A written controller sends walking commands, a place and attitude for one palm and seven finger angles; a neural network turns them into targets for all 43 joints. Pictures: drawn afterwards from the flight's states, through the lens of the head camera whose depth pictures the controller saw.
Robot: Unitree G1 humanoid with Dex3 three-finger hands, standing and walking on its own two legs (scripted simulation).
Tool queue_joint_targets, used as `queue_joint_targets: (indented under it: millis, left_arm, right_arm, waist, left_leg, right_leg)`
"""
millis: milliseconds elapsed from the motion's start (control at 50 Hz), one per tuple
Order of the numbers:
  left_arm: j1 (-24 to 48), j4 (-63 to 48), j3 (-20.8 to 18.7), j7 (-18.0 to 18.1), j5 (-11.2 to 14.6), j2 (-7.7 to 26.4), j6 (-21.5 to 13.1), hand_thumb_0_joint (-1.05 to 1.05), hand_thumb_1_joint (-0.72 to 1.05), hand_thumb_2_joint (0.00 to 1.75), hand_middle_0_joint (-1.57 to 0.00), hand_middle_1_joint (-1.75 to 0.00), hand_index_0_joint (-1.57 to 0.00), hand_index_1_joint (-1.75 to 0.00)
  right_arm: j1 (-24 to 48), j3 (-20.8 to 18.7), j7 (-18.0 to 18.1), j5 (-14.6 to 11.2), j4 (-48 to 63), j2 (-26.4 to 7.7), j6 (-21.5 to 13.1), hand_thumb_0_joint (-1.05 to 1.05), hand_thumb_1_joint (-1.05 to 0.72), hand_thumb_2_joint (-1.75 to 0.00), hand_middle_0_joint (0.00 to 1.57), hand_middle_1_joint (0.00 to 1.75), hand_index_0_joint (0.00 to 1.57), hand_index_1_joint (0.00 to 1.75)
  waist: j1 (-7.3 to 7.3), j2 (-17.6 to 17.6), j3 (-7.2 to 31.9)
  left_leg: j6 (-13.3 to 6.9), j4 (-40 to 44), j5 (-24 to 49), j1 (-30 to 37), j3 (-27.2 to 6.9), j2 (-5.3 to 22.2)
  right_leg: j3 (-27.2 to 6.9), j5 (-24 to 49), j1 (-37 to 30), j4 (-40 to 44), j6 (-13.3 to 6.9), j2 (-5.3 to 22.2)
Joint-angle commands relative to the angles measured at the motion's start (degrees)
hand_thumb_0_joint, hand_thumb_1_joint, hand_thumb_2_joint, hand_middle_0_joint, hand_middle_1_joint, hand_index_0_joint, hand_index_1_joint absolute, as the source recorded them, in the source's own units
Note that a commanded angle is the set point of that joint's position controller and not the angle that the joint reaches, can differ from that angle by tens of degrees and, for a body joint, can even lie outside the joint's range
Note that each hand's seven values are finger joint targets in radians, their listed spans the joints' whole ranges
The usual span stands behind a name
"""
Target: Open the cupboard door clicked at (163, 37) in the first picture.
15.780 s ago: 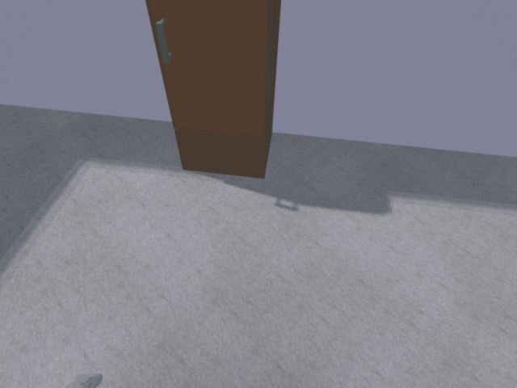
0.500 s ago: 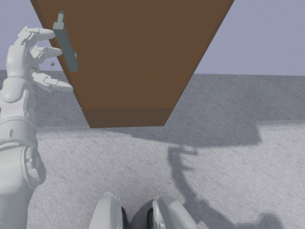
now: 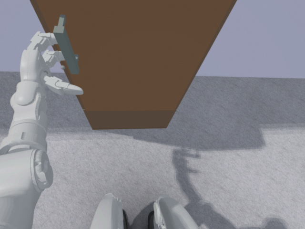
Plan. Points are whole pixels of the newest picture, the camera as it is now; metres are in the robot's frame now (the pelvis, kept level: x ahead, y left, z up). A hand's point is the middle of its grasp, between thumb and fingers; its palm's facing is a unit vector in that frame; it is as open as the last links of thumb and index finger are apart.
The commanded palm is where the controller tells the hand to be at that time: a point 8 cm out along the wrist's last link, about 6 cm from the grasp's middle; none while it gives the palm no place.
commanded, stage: slide the fingers in behind the handle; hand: left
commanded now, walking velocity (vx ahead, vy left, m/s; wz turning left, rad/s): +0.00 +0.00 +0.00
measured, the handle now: (69, 47) +0.56 +0.18 +0.06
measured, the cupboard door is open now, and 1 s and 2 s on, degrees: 0 0 6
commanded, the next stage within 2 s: close the thumb around the handle in 0.76 s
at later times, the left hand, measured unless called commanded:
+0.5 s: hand (72, 69) +0.50 +0.16 +0.05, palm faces -0.02 -1.00 -0.01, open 14.0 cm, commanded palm +0.48 +0.20 +0.06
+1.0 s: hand (74, 68) +0.50 +0.16 +0.05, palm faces -0.01 -1.00 -0.02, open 13.5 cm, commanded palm +0.48 +0.20 +0.06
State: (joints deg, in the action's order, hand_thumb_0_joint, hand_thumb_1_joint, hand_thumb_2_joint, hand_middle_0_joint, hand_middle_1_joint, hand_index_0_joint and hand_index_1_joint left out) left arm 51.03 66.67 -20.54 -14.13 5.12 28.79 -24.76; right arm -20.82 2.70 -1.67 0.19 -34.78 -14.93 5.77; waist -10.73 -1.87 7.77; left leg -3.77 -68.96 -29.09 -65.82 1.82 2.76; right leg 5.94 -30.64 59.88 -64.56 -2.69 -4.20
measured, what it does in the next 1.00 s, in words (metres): stands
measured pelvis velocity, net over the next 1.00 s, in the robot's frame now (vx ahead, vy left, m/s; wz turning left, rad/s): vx -0.01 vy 0.00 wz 0.00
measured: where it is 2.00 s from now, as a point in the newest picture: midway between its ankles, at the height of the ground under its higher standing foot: outside the picture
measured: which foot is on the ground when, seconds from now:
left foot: down 0.00-1.00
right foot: down 0.00-1.00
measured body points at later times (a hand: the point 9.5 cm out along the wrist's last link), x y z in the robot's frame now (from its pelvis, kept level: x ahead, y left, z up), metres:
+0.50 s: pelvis +0.00 +0.00 +0.00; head +0.13 +0.04 +0.43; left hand +0.50 +0.22 +0.06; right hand +0.00 -0.26 -0.11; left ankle +0.02 +0.08 -0.64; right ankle -0.01 -0.10 -0.64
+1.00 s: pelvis -0.01 +0.00 +0.00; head +0.13 +0.03 +0.43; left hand +0.50 +0.21 +0.06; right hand -0.01 -0.26 -0.11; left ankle +0.02 +0.08 -0.64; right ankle -0.01 -0.10 -0.64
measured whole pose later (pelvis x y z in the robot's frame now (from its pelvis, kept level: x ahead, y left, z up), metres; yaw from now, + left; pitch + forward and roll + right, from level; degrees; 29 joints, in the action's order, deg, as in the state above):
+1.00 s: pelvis -0.01 +0.00 +0.00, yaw +0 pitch +25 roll -5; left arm 51.4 67.7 -17.8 -8.5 3.9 24.5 -27.5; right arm -22.0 2.0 -2.5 0.9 -35.9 -14.9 5.4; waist -10.8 -2.5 8.2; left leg -4.1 -69.0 -28.6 -65.7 2.2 2.3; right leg 5.5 -30.4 60.0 -65.1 -2.3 -3.8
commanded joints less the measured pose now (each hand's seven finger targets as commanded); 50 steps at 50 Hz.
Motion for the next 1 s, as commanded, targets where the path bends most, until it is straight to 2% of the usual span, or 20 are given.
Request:
queue_joint_targets:
  millis: [0,40,60,120,220,280,340,380,460,520,600,620,720,800,820,840,860,880,920,980]
  left_arm:
    - [24.7,-12.6,0.2,0.7,1.3,10.4,-4.5,0.0,-0.5,0.3,-0.3,-1.2,-0.3,-1.2]
    - [24.6,-12.0,0.0,1.1,1.3,10.2,-4.3,0.0,-0.5,0.3,-0.3,-1.2,-0.3,-1.2]
    - [24.2,-12.3,-1.1,1.4,1.1,11.7,-4.4,0.0,-0.5,0.3,-0.3,-1.2,-0.3,-1.2]
    - [24.7,-14.1,0.0,1.8,1.0,9.9,-5.4,0.0,-0.5,0.3,-0.3,-1.2,-0.3,-1.2]
    - [22.9,-12.4,2.1,2.6,1.1,6.6,-5.3,0.0,-0.5,0.3,-0.3,-1.2,-0.3,-1.2]
    - [23.0,-11.1,0.1,3.6,0.8,8.6,-5.2,0.0,-0.5,0.3,-0.3,-1.2,-0.3,-1.2]
    - [25.6,-13.7,2.1,4.3,0.5,5.7,-7.0,0.0,-0.5,0.3,-0.3,-1.2,-0.3,-1.2]
    - [24.9,-12.8,0.8,4.8,0.4,7.5,-7.3,0.0,-0.5,0.3,-0.3,-1.2,-0.3,-1.2]
    - [25.1,-8.7,1.7,5.1,-0.7,7.2,-6.2,0.0,-0.5,0.3,-0.3,-1.2,-0.3,-1.2]
    - [26.8,-11.2,0.8,5.4,-0.4,7.9,-6.8,0.0,-0.5,0.3,-0.3,-1.2,-0.3,-1.2]
    - [26.8,-10.2,1.8,5.3,-0.3,6.4,-6.9,0.0,-0.5,0.3,-0.3,-1.2,-0.3,-1.2]
    - [26.4,-10.2,1.3,5.3,-0.5,7.2,-6.9,0.0,-0.5,0.3,-0.3,-1.2,-0.3,-1.2]
    - [26.8,-11.2,1.7,5.5,-0.3,6.6,-6.7,0.0,-0.5,0.3,-0.3,-1.2,-0.3,-1.2]
    - [25.7,-9.9,0.5,5.7,-0.4,7.6,-6.3,0.0,-0.5,0.3,-0.3,-1.2,-0.3,-1.2]
    - [26.2,-10.0,0.5,5.8,-0.6,8.2,-6.3,0.0,-0.5,0.3,-0.3,-1.2,-0.3,-1.2]
    - [26.2,-9.6,1.7,5.8,-0.5,6.5,-6.2,0.0,-0.5,0.3,-0.3,-1.2,-0.3,-1.2]
    - [27.3,-11.0,2.1,5.7,-0.4,6.3,-6.4,0.0,-0.44,0.32,-0.3,-1.21,-0.3,-1.21]
    - [26.1,-11.3,0.4,5.9,-0.6,8.4,-6.8,0.0,-0.39,0.35,-0.31,-1.21,-0.31,-1.21]
    - [27.2,-12.3,2.7,5.7,-0.4,5.4,-7.3,0.0,-0.28,0.4,-0.32,-1.22,-0.32,-1.22]
    - [24.5,-10.7,1.1,5.6,-0.4,7.3,-6.7,0.0,-0.11,0.47,-0.33,-1.24,-0.33,-1.24]
  right_arm:
    - [-11.1,-4.3,0.4,0.4,1.7,-10.9,-0.6,0.0,-0.9,-0.9,0.2,0.3,0.2,0.3]
    - [-10.8,-4.4,0.3,0.4,1.4,-11.0,-0.5,0.0,-0.9,-0.9,0.2,0.3,0.2,0.3]
    - [-10.9,-4.5,0.4,0.4,1.5,-11.2,-0.5,0.0,-0.9,-0.9,0.2,0.3,0.2,0.3]
    - [-10.7,-4.6,0.2,0.6,1.6,-10.8,-0.7,0.0,-0.9,-0.9,0.2,0.3,0.2,0.3]
    - [-10.3,-4.6,-0.2,0.6,1.7,-10.7,-0.4,0.0,-0.9,-0.9,0.2,0.3,0.2,0.3]
    - [-10.5,-4.6,-0.1,0.6,1.7,-11.0,-0.5,0.0,-0.9,-0.9,0.2,0.3,0.2,0.3]
    - [-10.3,-4.9,-0.3,1.0,1.2,-10.6,-1.0,0.0,-0.9,-0.9,0.2,0.3,0.2,0.3]
    - [-10.3,-4.9,-0.3,1.0,1.1,-10.9,-1.0,0.0,-0.9,-0.9,0.2,0.3,0.2,0.3]
    - [-10.5,-4.6,-0.3,0.9,1.1,-11.2,-0.7,0.0,-0.9,-0.9,0.2,0.3,0.2,0.3]
    - [-10.4,-4.6,-0.2,1.0,1.5,-11.1,-1.0,0.0,-0.9,-0.9,0.2,0.3,0.2,0.3]
    - [-10.9,-4.7,-0.2,1.1,1.2,-11.1,-1.2,0.0,-0.9,-0.9,0.2,0.3,0.2,0.3]
    - [-10.6,-4.7,-0.2,1.0,1.2,-11.2,-1.1,0.0,-0.9,-0.9,0.2,0.3,0.2,0.3]
    - [-10.8,-4.8,-0.2,1.1,1.2,-11.1,-1.1,0.0,-0.9,-0.9,0.2,0.3,0.2,0.3]
    - [-11.2,-4.8,-0.1,1.1,1.0,-11.3,-1.0,0.0,-0.9,-0.9,0.2,0.3,0.2,0.3]
    - [-11.0,-4.7,-0.1,1.0,1.2,-11.3,-0.9,0.0,-0.9,-0.9,0.2,0.3,0.2,0.3]
    - [-10.8,-4.6,-0.2,1.0,1.2,-11.1,-0.9,0.0,-0.9,-0.9,0.2,0.3,0.2,0.3]
    - [-10.8,-4.6,-0.2,1.0,1.2,-11.0,-1.1,0.0,-0.9,-0.9,0.2,0.3,0.2,0.3]
    - [-10.9,-4.8,-0.1,1.0,1.2,-11.2,-1.0,0.0,-0.9,-0.9,0.2,0.3,0.2,0.3]
    - [-10.6,-4.8,-0.3,1.1,1.0,-10.8,-1.1,0.0,-0.9,-0.9,0.2,0.3,0.2,0.3]
    - [-10.8,-4.9,-0.3,1.0,1.1,-11.1,-0.8,0.0,-0.9,-0.9,0.2,0.3,0.2,0.3]
  waist:
    - [-0.97,-8.6,29.6]
    - [-0.98,-7.8,28.6]
    - [-0.63,-7.6,28.9]
    - [-0.34,-8.6,31.1]
    - [-0.75,-7.7,28.1]
    - [-0.59,-5.4,26.9]
    - [-0.76,-9.0,29.1]
    - [-0.7,-7.2,28.9]
    - [-1.28,-6.5,25.5]
    - [-0.82,-7.8,28.6]
    - [-1.55,-6.7,28.1]
    - [-0.94,-7.8,28.2]
    - [-0.89,-8.4,30.0]
    - [-1.12,-5.9,28.5]
    - [-0.97,-6.6,28.3]
    - [-1.34,-6.2,27.0]
    - [-1.46,-6.7,27.4]
    - [-0.39,-7.3,28.5]
    - [-0.93,-9.4,29.6]
    - [-0.42,-6.9,28.9]
  left_leg:
    - [1.6,5.8,28.5,31.0,-7.3,-0.6]
    - [1.6,5.9,26.9,29.7,-6.9,-0.7]
    - [1.6,6.1,26.6,29.7,-7.0,-0.7]
    - [1.7,6.0,28.3,31.4,-7.1,-0.8]
    - [1.9,6.7,26.9,31.0,-7.2,-0.8]
    - [1.7,6.9,23.5,28.2,-7.0,-1.0]
    - [2.3,6.8,25.9,33.2,-7.9,-0.6]
    - [2.1,6.8,24.9,31.7,-7.7,-0.7]
    - [2.0,7.2,21.8,29.1,-8.0,-0.8]
    - [2.1,6.9,23.1,31.1,-8.2,-0.8]
    - [2.0,6.7,23.4,31.0,-8.6,-0.7]
    - [2.2,6.7,23.1,31.0,-8.3,-0.6]
    - [2.3,6.7,24.5,32.3,-8.5,-0.6]
    - [1.9,6.6,23.3,30.1,-8.2,-0.7]
    - [2.0,6.7,23.0,29.7,-8.1,-0.7]
    - [2.0,6.9,21.7,29.4,-8.0,-0.8]
    - [1.9,6.9,21.8,29.5,-7.9,-0.8]
    - [2.2,7.1,22.6,30.3,-8.0,-0.8]
    - [2.3,6.6,24.4,32.6,-8.3,-0.6]
    - [2.2,6.7,24.1,30.4,-7.8,-0.8]
  right_leg:
    - [-4.6,23.3,-5.9,7.1,1.0,-0.2]
    - [-4.7,22.7,-6.2,7.6,1.2,-0.2]
    - [-4.7,22.4,-6.6,7.5,1.2,-0.2]
    - [-4.7,23.5,-6.8,7.1,1.1,-0.1]
    - [-4.3,21.9,-5.2,7.6,1.1,-0.2]
    - [-4.5,20.0,-6.2,7.9,1.1,-0.2]
    - [-4.0,19.7,-3.3,7.3,0.8,-0.1]
    - [-4.1,19.5,-4.4,7.4,0.9,-0.1]
    - [-4.0,17.0,-2.7,7.4,0.9,0.0]
    - [-4.0,17.5,-2.7,6.9,0.8,0.0]
    - [-3.8,17.5,-2.1,6.8,0.9,-0.1]
    - [-3.9,17.2,-1.8,6.8,0.9,0.0]
    - [-3.7,18.0,-1.9,6.6,0.8,0.0]
    - [-3.9,18.1,-3.3,6.9,0.9,-0.2]
    - [-4.1,17.8,-3.0,6.9,1.0,0.0]
    - [-4.0,16.8,-2.6,7.4,1.0,-0.1]
    - [-4.1,17.1,-3.1,7.4,1.0,0.0]
    - [-4.0,17.5,-3.8,7.2,0.8,-0.1]
    - [-3.9,18.1,-1.8,6.8,0.8,-0.1]
    - [-4.1,18.9,-4.2,7.0,0.8,-0.1]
